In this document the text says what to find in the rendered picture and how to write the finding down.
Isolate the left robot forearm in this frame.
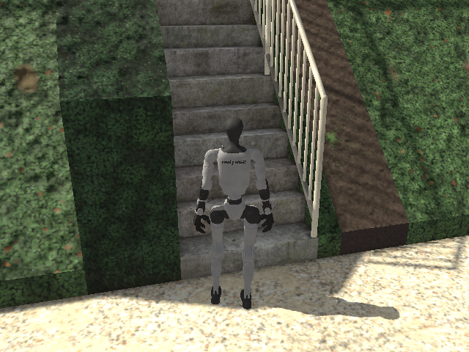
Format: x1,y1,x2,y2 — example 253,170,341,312
195,180,209,216

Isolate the robot left foot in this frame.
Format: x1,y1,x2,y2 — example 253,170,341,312
211,286,221,304

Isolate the right robot forearm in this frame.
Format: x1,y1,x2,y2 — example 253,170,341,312
259,179,273,215

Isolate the robot left upper arm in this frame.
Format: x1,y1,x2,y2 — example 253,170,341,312
202,149,218,190

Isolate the robot torso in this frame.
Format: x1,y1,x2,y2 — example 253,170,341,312
217,145,251,220

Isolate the robot right hand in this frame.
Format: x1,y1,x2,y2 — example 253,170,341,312
256,212,274,232

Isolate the robot left hand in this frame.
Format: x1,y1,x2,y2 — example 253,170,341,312
193,213,210,234

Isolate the robot right upper arm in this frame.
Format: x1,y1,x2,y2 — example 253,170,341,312
249,148,267,190

